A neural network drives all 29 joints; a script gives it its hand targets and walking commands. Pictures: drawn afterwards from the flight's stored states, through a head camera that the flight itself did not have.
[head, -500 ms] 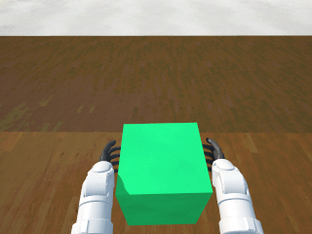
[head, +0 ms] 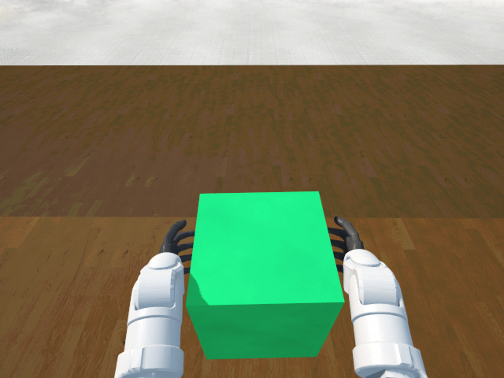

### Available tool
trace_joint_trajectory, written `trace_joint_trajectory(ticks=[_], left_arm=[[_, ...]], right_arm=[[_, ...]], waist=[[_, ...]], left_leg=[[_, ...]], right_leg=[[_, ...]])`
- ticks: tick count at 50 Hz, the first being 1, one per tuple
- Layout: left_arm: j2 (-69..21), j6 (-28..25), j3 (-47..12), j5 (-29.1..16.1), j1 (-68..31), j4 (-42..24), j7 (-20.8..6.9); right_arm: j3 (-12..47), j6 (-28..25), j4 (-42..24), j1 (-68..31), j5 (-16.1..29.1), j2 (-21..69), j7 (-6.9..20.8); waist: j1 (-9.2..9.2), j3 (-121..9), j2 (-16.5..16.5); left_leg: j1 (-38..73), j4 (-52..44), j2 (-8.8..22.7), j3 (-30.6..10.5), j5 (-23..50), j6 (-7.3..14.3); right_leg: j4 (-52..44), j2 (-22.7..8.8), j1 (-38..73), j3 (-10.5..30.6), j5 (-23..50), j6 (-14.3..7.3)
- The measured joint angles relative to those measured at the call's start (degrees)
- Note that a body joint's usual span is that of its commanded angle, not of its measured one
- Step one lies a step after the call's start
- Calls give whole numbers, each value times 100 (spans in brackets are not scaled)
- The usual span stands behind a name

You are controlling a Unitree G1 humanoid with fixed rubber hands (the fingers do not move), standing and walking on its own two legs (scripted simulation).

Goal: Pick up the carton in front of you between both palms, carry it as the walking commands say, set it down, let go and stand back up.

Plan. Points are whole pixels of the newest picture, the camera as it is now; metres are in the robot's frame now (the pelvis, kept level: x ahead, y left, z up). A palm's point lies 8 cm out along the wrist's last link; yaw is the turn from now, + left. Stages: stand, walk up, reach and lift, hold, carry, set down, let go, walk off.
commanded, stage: hold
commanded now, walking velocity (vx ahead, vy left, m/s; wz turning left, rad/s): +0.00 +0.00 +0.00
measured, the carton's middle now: (260, 278) +0.30 +0.00 -0.03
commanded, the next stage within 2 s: carry in 0.66 s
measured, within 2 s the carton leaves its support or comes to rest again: neither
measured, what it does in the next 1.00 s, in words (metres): lifts its left foot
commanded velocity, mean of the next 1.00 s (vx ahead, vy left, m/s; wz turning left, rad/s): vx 0.19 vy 0.00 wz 0.00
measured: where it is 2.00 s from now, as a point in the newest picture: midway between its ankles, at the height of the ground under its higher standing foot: (271, 301)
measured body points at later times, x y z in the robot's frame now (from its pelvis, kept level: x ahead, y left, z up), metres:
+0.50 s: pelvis +0.01 +0.00 +0.00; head -0.04 +0.00 +0.45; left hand +0.31 +0.15 +0.04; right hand +0.31 -0.15 +0.04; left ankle +0.02 +0.13 -0.74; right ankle +0.02 -0.13 -0.74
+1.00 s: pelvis +0.08 -0.02 -0.01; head +0.05 -0.02 +0.44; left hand +0.37 +0.13 +0.06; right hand +0.37 -0.17 +0.07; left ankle +0.06 +0.10 -0.73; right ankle +0.01 -0.14 -0.74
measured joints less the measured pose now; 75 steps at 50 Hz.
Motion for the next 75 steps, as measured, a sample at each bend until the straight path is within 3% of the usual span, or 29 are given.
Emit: trace_joint_trajectory(ticks=[32, 37, 42, 45, 48, 52, 54, 58, 60, 64, 66, 68, 70, 72, 75], left_arm=[[44, 49, -176, -53, 185, -160, 29], [75, 114, -265, -178, 321, -364, 82], [140, 423, -417, -530, 517, -1112, 201], [145, 801, -548, -729, 571, -1496, 292], [115, 1233, -779, -790, 568, -1782, 435], [143, 1803, -834, -881, 704, -2521, 555], [191, 1995, -708, -970, 828, -2926, 551], [169, 2285, -614, -1094, 1061, -3245, 536], [177, 2413, -670, -1125, 1060, -3327, 540], [165, 2545, -721, -1135, 886, -3513, 545], [150, 2594, -718, -1118, 756, -3584, 545], [121, 2584, -756, -1080, 587, -3470, 545], [103, 2612, -794, -1015, 475, -3266, 552], [105, 2690, -773, -985, 492, -3204, 565], [120, 2717, -692, -1008, 595, -3299, 565]], right_arm=[[171, 54, -160, 177, 37, -43, -16], [300, 127, -341, 290, 160, -68, -85], [566, 469, -1082, 456, 438, -102, -242], [632, 887, -1621, 618, 603, -153, -320], [641, 1338, -2056, 747, 837, -307, -393], [697, 1838, -2503, 669, 1058, -302, -478], [745, 1941, -2674, 647, 1028, -114, -513], [1050, 2252, -2977, 874, 987, -159, -580], [1060, 2428, -3194, 953, 1007, -167, -633], [946, 2643, -3552, 850, 1045, -159, -669], [865, 2706, -3665, 746, 1064, -147, -672], [725, 2734, -3692, 663, 1093, -166, -669], [619, 2791, -3563, 598, 1135, -214, -666], [563, 2849, -3412, 537, 1138, -177, -662], [617, 2815, -3330, 526, 1088, -102, -649]], waist=[[6, -37, 2], [40, -505, 22], [85, -774, 87], [66, -954, 177], [20, -1050, 48], [24, -986, -133], [74, -1000, -209], [56, -1029, 80], [-11, -961, 190], [-133, -791, 250], [-157, -737, 242], [-150, -738, 292], [-98, -713, 226], [-42, -666, 129], [79, -585, 22]], left_leg=[[145, -181, 18, 38, 14, 14], [-565, 452, 99, 276, -622, 26], [-960, 760, 280, 490, -516, -37], [-1161, 1202, 446, 547, -1059, -27], [-1534, 1719, 438, 963, -1634, 27], [-1509, 769, 235, 1556, -957, 70], [-1367, 609, 199, 1711, -272, 217], [-1002, 422, 402, 1726, -716, 220], [-690, 82, 492, 1679, -686, 116], [-125, -200, 609, 1617, -887, -45], [36, 146, 701, 1569, -1282, -168], [-204, 1233, 899, 1505, -1703, -186], [-923, 2873, 822, 1231, -1756, -80], [-1649, 3960, 722, 1181, -1548, 52], [-2417, 4070, 701, 1283, -962, 120]], right_leg=[[-175, -18, 138, -18, 16, -10], [557, -90, -635, -204, -756, -2], [999, -222, -1123, -573, -915, -54], [921, -213, -1101, -810, -653, -44], [803, -320, -987, -933, -850, -80], [627, -492, -772, -866, -999, -17], [1262, -579, -987, -894, -1268, -46], [2782, -418, -1905, -1257, -1921, -165], [2646, -386, -2243, -1426, -1671, -181], [1443, -396, -2512, -1700, -641, -146], [824, -368, -2343, -1939, -198, -177], [1008, -329, -2222, -2121, 276, -439], [1207, -327, -2088, -2167, -198, -610], [958, -323, -1802, -2168, -384, -596], [301, -296, -1253, -2113, -303, -514]])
